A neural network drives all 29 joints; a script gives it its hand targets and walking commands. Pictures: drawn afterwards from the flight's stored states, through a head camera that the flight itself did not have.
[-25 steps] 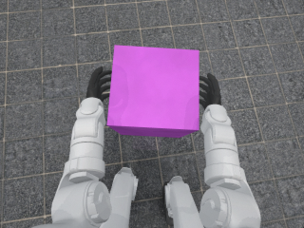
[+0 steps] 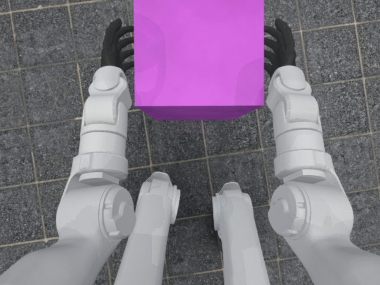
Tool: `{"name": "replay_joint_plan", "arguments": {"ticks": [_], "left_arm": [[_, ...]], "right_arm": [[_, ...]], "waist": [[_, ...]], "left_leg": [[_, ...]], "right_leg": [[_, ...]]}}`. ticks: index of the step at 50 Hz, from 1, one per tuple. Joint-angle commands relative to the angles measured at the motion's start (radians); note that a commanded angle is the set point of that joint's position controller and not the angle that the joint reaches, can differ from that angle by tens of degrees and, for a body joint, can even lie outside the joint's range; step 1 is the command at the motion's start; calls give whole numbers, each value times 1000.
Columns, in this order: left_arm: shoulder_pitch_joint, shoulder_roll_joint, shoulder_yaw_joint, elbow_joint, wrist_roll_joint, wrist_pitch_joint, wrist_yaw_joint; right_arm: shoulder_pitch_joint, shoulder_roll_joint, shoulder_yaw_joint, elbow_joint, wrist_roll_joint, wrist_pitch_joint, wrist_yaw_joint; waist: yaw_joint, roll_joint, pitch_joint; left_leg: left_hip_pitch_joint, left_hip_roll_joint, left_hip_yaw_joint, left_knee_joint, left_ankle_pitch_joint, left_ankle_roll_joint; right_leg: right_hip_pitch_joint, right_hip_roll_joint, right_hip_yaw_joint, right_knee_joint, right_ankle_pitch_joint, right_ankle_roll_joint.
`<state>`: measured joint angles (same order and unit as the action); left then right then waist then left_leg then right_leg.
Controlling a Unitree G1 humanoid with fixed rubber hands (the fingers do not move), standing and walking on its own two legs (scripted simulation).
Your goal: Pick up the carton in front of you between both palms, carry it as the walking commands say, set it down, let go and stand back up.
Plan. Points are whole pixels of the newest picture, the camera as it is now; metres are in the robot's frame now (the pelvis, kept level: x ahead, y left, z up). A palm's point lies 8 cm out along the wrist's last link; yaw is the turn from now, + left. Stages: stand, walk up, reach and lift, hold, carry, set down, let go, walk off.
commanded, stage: set down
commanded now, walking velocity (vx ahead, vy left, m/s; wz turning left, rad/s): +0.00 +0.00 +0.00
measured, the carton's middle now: (196, 68) +0.53 +0.04 -0.19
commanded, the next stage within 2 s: none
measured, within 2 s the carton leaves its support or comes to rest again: rests again in 0.84 s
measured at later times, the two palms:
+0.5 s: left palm (130, 74) +0.52 +0.20 -0.26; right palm (251, 71) +0.57 -0.10 -0.27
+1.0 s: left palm (132, 80) +0.52 +0.20 -0.29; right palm (249, 75) +0.57 -0.10 -0.29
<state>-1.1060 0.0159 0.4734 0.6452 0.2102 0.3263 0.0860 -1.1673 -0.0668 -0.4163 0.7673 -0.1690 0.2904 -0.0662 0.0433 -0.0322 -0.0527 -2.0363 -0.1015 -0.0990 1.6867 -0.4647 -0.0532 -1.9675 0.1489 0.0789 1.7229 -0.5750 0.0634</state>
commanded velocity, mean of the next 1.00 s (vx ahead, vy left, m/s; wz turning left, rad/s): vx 0.00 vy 0.00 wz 0.00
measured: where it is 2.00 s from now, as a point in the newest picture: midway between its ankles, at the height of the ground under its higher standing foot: (188, 224)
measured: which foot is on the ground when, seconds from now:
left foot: down 0.00-1.00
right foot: down 0.00-1.00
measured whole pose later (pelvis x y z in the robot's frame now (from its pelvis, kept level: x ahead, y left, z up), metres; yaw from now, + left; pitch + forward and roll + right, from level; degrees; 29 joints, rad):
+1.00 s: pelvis -0.01 -0.01 -0.12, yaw +0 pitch +37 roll +1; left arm -1.42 0.22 0.42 0.88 0.03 0.25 0.06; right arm -1.59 -0.28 -0.16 1.08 0.01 0.22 -0.12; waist 0.10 -0.03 0.40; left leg -2.22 -0.05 -0.04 2.14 -0.58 -0.06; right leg -2.18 0.17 0.04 2.20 -0.67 0.04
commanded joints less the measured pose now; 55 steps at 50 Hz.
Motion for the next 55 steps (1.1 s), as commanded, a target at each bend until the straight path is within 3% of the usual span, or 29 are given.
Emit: {"name": "replay_joint_plan", "arguments": {"ticks": [1, 13, 24, 31, 35, 48, 55], "left_arm": [[-696, -874, -508, 0, -142, -40, -229], [-869, -737, -489, 2, -212, -58, -245], [-993, -646, -491, 23, -282, -79, -250], [-1014, -641, -511, -19, -338, -95, -253], [-963, -639, -484, 36, -320, -97, -261], [-1006, -540, -414, 109, -277, -112, -284], [-935, -513, -343, 200, -218, -97, -297]], "right_arm": [[-665, 911, 463, -11, 127, -36, 223], [-836, 807, 500, 1, 185, -50, 171], [-956, 722, 549, 30, 267, -72, 166], [-985, 765, 625, -27, 331, -87, 154], [-951, 756, 610, 14, 326, -94, 158], [-921, 652, 491, 183, 261, -98, 181], [-880, 588, 418, 265, 205, -86, 206]], "waist": [[31, 23, -1124], [66, -17, -1132], [94, -36, -1087], [135, -115, -1147], [135, -92, -1033], [116, -66, -682], [104, -70, -466]], "left_leg": [[804, -47, 163, -50, 386, -11], [639, -26, 198, 125, 379, -10], [605, -2, 194, 273, 436, 6], [581, 1, 180, 324, 562, 31], [588, 2, 169, 345, 557, 36], [397, 13, 166, 359, 303, 36], [319, 14, 154, 355, 184, 46]], "right_leg": [[345, 55, -148, -113, 278, -21], [399, 38, -145, 54, 325, -18], [372, 20, -141, 210, 376, -27], [442, 14, -129, 285, 522, -26], [312, 16, -124, 286, 459, -33], [206, 13, -103, 288, 254, -63], [130, 8, -99, 288, 142, -74]]}}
